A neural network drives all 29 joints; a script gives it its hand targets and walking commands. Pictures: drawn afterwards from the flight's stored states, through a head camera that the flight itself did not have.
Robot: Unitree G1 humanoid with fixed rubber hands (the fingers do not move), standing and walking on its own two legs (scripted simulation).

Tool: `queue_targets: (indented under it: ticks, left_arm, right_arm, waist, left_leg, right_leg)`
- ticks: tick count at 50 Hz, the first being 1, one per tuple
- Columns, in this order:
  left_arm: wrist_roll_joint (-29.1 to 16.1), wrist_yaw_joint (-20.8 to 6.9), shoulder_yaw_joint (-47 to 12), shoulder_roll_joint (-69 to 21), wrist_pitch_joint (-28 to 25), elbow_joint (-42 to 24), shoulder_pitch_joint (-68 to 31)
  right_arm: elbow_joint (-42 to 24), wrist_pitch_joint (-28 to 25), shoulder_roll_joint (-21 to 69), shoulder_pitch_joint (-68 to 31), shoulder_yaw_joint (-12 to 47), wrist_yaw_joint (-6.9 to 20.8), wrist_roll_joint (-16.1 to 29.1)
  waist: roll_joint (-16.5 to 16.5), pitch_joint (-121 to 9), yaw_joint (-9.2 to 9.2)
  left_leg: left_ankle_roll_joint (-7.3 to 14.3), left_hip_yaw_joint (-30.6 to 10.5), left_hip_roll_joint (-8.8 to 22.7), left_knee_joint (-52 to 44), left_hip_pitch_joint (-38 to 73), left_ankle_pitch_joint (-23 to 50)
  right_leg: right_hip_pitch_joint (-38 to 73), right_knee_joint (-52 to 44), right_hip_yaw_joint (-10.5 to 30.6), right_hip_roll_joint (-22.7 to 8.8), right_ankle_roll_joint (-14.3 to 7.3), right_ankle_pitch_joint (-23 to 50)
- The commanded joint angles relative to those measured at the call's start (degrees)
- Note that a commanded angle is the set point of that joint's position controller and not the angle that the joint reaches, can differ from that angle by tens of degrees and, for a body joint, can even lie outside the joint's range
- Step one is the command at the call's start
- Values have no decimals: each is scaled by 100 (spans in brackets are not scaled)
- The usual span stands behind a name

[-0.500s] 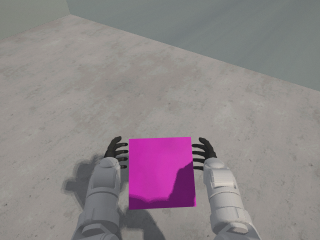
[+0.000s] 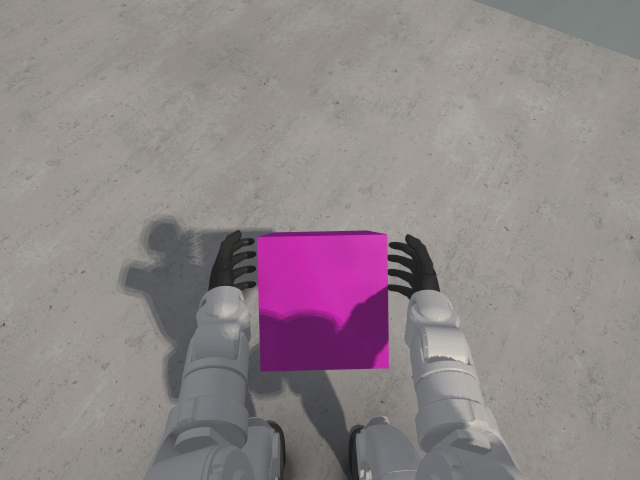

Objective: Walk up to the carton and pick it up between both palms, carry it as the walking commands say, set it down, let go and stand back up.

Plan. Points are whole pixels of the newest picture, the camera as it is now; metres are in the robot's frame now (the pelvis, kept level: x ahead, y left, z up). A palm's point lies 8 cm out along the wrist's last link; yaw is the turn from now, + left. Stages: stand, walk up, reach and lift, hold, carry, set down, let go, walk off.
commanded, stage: set down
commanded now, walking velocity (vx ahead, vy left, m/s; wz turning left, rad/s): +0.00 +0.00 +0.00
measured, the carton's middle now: (322, 289) +0.39 -0.01 -0.15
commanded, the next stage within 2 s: none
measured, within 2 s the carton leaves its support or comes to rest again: neither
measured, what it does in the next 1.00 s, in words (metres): lowers itself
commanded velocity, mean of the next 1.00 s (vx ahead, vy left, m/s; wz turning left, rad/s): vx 0.00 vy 0.00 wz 0.00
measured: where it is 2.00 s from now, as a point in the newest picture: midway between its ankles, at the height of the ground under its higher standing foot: outside the picture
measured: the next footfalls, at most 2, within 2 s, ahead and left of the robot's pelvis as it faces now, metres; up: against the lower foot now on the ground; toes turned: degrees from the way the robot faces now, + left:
none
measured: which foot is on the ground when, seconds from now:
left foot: down 0.00-1.00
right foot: down 0.00-1.00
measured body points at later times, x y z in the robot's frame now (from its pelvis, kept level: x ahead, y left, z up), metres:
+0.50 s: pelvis -0.01 -0.01 -0.08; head +0.14 +0.00 +0.35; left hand +0.38 +0.11 -0.13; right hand +0.38 -0.15 -0.13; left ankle +0.08 +0.11 -0.69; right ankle +0.06 -0.13 -0.69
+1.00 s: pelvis -0.01 -0.01 -0.15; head +0.18 +0.00 +0.26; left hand +0.40 +0.12 -0.22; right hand +0.41 -0.15 -0.22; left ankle +0.08 +0.11 -0.69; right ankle +0.06 -0.13 -0.69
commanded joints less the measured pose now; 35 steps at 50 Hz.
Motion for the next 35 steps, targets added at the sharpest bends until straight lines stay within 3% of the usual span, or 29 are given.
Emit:
queue_targets:
  ticks: [1, 9, 16, 25, 35]
  left_arm:
    - [-692, -1346, -2913, -5703, -290, 572, -2452]
    - [-941, -1293, -3390, -5956, -193, 486, -2953]
    - [-879, -1321, -3328, -5880, -60, 627, -3231]
    - [-924, -1256, -3051, -5378, -320, 869, -3417]
    - [-1295, -1077, -3327, -5279, -559, 858, -3510]
  right_arm:
    - [212, -406, 4737, -3192, 2963, 1469, 708]
    - [206, -247, 5024, -3618, 3244, 1589, 938]
    - [700, -69, 5150, -3622, 3028, 1612, 958]
    - [815, -286, 5094, -3882, 3050, 1292, 1047]
    - [668, -597, 4841, -4061, 3304, 953, 1236]
  waist:
    - [97, -3512, -69]
    - [13, -4366, -225]
    - [136, -4233, -156]
    - [-52, -4543, 37]
    - [-59, -5394, -53]
  left_leg:
    - [60, -786, -733, -77, 1658, 588]
    - [1, -814, -755, 645, 1194, 47]
    - [-20, -558, -845, 1031, 278, -260]
    - [-4, -334, -956, 1732, -799, -53]
    - [-124, -275, -1053, 2490, -1255, 198]
  right_leg:
    - [260, -42, 426, 851, -184, 550]
    - [-781, 659, 334, 954, -137, -57]
    - [-1158, 958, 329, 1028, -116, -317]
    - [-1551, 1485, 330, 1094, 38, -36]
    - [-1943, 2189, 259, 1195, 107, 263]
